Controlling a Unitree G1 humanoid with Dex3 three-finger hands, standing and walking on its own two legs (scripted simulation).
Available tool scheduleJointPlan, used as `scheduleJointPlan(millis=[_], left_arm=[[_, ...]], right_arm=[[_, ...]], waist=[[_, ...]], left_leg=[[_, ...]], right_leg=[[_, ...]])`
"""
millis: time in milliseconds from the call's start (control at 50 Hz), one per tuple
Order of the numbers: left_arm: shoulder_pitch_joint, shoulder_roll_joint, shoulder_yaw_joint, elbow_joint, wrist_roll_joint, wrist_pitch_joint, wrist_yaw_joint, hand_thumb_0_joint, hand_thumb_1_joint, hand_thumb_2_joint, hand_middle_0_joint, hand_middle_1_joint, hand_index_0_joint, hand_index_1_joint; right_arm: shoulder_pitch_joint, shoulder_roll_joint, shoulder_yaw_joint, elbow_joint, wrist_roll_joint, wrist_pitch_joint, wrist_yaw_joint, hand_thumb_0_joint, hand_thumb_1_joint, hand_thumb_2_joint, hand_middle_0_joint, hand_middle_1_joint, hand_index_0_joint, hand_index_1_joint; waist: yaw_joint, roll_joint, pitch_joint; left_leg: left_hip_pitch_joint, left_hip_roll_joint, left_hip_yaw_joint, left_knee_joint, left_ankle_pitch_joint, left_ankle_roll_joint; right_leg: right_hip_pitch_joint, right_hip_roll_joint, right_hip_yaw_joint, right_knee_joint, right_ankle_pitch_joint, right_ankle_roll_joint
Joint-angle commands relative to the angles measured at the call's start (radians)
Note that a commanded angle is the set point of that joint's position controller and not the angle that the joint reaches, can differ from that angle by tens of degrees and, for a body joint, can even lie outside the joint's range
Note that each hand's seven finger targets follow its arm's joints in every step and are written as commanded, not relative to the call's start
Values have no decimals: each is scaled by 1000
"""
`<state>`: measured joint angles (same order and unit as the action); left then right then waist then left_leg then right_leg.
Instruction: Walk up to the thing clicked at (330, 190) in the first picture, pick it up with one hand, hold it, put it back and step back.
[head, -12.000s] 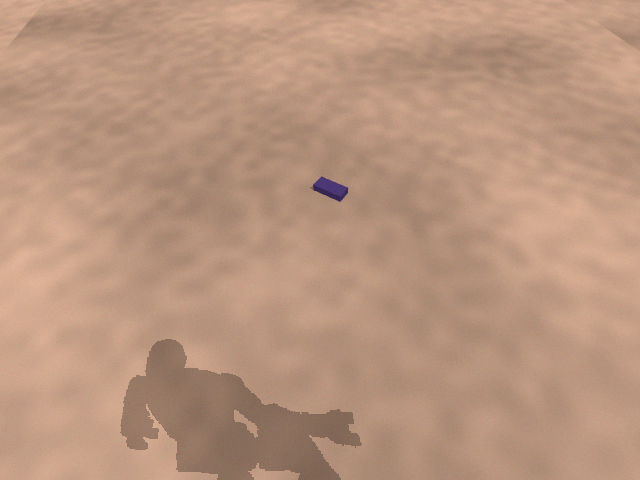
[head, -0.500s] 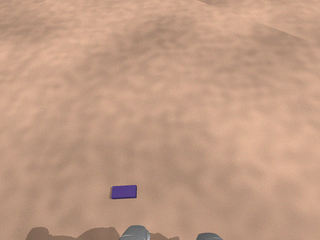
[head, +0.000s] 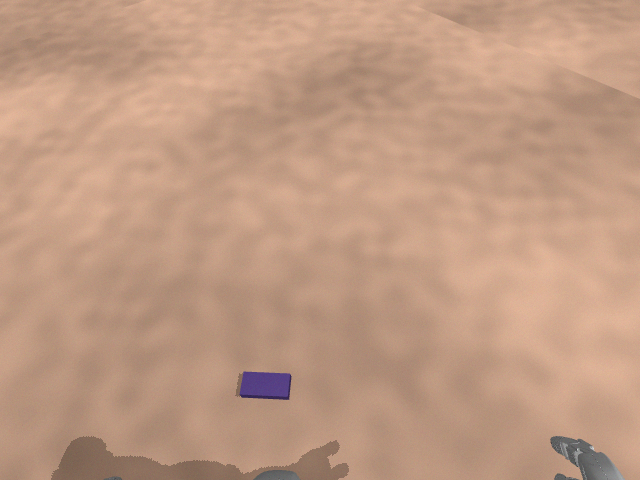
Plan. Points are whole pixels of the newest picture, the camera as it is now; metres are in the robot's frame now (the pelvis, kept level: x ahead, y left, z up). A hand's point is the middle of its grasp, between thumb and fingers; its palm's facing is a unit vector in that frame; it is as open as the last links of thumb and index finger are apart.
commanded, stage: walk up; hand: left
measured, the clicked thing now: (266, 385) +0.44 +0.24 -0.75
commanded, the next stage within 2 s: stand in 1.28 s
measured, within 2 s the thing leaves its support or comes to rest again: neither
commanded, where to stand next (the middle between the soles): +0.05 +0.01 m, yaw -3 degrees
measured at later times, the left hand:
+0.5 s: hand out of the picture +0.08 +0.28 -0.14, palm faces -0.03 -0.94 -0.33, open 7.3 cm
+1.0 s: hand out of the picture +0.08 +0.27 -0.14, palm faces -0.05 -0.94 -0.33, open 7.3 cm
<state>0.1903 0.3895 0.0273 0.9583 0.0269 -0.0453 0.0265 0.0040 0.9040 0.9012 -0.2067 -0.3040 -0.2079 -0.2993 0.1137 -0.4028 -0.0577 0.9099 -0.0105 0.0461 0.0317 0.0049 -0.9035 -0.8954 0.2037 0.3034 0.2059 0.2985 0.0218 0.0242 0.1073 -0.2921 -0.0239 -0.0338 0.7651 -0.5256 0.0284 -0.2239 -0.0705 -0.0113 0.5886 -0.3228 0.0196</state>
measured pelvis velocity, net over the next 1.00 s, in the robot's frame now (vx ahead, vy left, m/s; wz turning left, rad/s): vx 0.00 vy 0.02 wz -0.04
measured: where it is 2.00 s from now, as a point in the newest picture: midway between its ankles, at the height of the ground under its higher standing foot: outside the picture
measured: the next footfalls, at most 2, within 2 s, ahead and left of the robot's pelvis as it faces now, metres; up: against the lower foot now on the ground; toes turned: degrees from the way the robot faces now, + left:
none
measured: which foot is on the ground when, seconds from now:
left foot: down 0.00-1.00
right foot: down 0.00-1.00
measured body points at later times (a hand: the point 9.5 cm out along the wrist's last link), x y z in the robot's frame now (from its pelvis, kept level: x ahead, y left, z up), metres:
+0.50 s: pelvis +0.00 +0.03 +0.01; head +0.01 +0.03 +0.46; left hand +0.08 +0.33 -0.12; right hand +0.10 -0.27 -0.12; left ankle +0.01 +0.15 -0.73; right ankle +0.01 -0.11 -0.73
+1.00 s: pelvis +0.00 +0.02 +0.02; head +0.01 +0.02 +0.47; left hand +0.08 +0.32 -0.12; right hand +0.06 -0.29 -0.12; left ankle +0.01 +0.15 -0.73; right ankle +0.01 -0.11 -0.73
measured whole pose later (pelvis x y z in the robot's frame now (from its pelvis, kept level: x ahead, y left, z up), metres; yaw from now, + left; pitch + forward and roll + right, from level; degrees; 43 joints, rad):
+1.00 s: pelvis +0.00 +0.02 +0.02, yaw -2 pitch -3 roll +0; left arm 0.09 0.34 0.02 1.15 0.01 -0.01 -0.01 0.00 0.91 0.90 -0.20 -0.30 -0.21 -0.30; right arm 0.11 -0.35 -0.01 1.14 0.00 -0.01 0.01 0.01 -0.90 -0.90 0.20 0.30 0.21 0.30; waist 0.00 0.00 0.07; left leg -0.11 0.03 0.02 0.32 -0.17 -0.02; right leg -0.13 -0.01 0.03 0.33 -0.16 0.02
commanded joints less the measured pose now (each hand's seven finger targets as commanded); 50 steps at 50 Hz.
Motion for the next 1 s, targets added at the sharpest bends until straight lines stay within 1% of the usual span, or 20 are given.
scheduleJointPlan(millis=[0,20,40,60,80,100,120,140,160,180,200,240,280,300,340,400,460,600,780,980], left_arm=[[-94,272,57,-88,-5,-17,14,0,900,900,-200,-300,-200,-300],[-97,238,48,-93,-15,-9,8,0,900,900,-200,-300,-200,-300],[-108,193,34,-110,-26,-2,4,0,900,900,-200,-300,-200,-300],[-85,169,29,-103,-36,10,2,0,900,900,-200,-300,-200,-300],[-49,183,31,-87,-33,24,3,0,900,900,-200,-300,-200,-300],[-30,203,36,-59,-39,27,3,0,900,900,-200,-300,-200,-300],[-18,211,37,-42,-37,25,-3,0,900,900,-200,-300,-200,-300],[-25,205,42,-23,-36,22,-9,0,900,900,-200,-300,-200,-300],[-7,194,40,-12,-39,18,-9,0,900,900,-200,-300,-200,-300],[10,192,40,-5,-39,15,-9,0,900,900,-200,-300,-200,-300],[11,200,42,4,-36,14,-8,0,900,900,-200,-300,-200,-300],[-15,223,45,15,-27,17,-5,0,900,900,-200,-300,-200,-300],[-89,230,32,2,-25,19,-17,0,900,900,-200,-300,-200,-300],[-112,218,28,2,-27,23,-21,0,900,900,-200,-300,-200,-300],[-102,198,24,22,-31,26,-26,0,900,900,-200,-300,-200,-300],[-82,191,23,55,-32,19,-27,0,900,900,-200,-300,-200,-300],[-112,190,22,65,-33,16,-26,0,900,900,-200,-300,-200,-300],[-129,179,23,103,-25,17,-25,0,900,900,-200,-300,-200,-300],[-146,177,26,123,-20,19,-26,0,900,900,-200,-300,-200,-300],[-149,174,29,122,-22,19,-27,0,900,900,-200,-300,-200,-300]], right_arm=[[99,-141,-46,-32,2,-34,-3,0,-900,-900,200,300,200,300],[110,-169,-57,-14,-4,-44,-9,0,-900,-900,200,300,200,300],[109,-216,-71,-15,-12,-53,-18,0,-900,-900,200,300,200,300],[65,-230,-65,-29,-12,-62,-24,0,-900,-900,200,300,200,300],[20,-247,-60,-42,-15,-70,-26,0,-900,-900,200,300,200,300],[-15,-261,-60,-36,-3,-69,-26,0,-900,-900,200,300,200,300],[-61,-242,-56,-39,-9,-65,-25,0,-900,-900,200,300,200,300],[-81,-218,-41,-38,-7,-67,-28,0,-900,-900,200,300,200,300],[-101,-202,-33,-39,-6,-70,-31,0,-900,-900,200,300,200,300],[-93,-204,-32,-34,0,-72,-31,0,-900,-900,200,300,200,300],[-87,-209,-30,-29,9,-70,-32,0,-900,-900,200,300,200,300],[-74,-182,-22,-19,21,-63,-35,0,-900,-900,200,300,200,300],[-61,-158,-12,2,20,-58,-36,0,-900,-900,200,300,200,300],[-71,-165,-11,17,12,-61,-36,0,-900,-900,200,300,200,300],[-92,-185,-13,34,8,-71,-34,0,-900,-900,200,300,200,300],[-95,-170,-2,57,12,-81,-33,0,-900,-900,200,300,200,300],[-75,-166,0,83,15,-82,-35,0,-900,-900,200,300,200,300],[-89,-158,2,120,11,-78,-32,0,-900,-900,200,300,200,300],[-93,-155,6,145,1,-75,-29,0,-900,-900,200,300,200,300],[-62,-162,4,158,3,-79,-31,0,-900,-900,200,300,200,300]], waist=[[-65,-200,-114],[-71,-121,-140],[-70,3,-164],[-37,44,-155],[-26,42,-170],[-19,94,-137],[-1,101,-108],[3,105,-101],[15,131,-113],[20,144,-133],[20,136,-141],[2,75,-147],[-22,7,-101],[-21,-3,-78],[-5,0,-84],[2,-4,-124],[-12,-17,-156],[-14,-42,-149],[-14,-43,-85],[-19,-20,-125]], left_leg=[[119,44,6,-276,230,1],[217,71,-39,-367,451,14],[266,188,-218,-404,617,59],[296,280,-320,-412,649,117],[216,332,-328,-415,523,166],[101,345,-312,-419,465,204],[72,302,-257,-416,433,179],[71,248,-180,-382,482,135],[134,213,-125,-338,579,104],[156,206,-111,-298,656,86],[123,194,-98,-274,668,71],[68,165,-87,-282,534,43],[83,129,-84,-392,251,16],[91,145,-106,-427,216,14],[98,165,-122,-436,289,22],[155,151,-75,-428,423,17],[202,144,-51,-440,485,4],[226,146,-37,-472,434,-2],[184,137,-35,-502,326,-8],[190,147,-38,-505,372,-8]], right_leg=[[-2,-168,137,-75,484,-151],[-50,-101,73,14,439,-90],[-118,-4,18,149,300,-32],[-196,70,11,165,-57,-20],[-146,51,69,200,-257,-29],[-64,25,66,204,-293,-34],[-38,20,58,153,-262,-39],[-14,28,62,102,-194,-44],[-32,31,39,23,-93,-45],[-6,31,25,-44,32,-43],[57,23,30,-83,178,-44],[136,-15,97,-122,318,-68],[51,-46,149,-155,179,-77],[38,-35,134,-164,132,-70],[69,-18,108,-173,164,-58],[110,-37,118,-211,281,-58],[129,-51,122,-229,337,-54],[113,-51,123,-282,296,-48],[73,-47,140,-334,201,-44],[102,-44,135,-311,246,-44]])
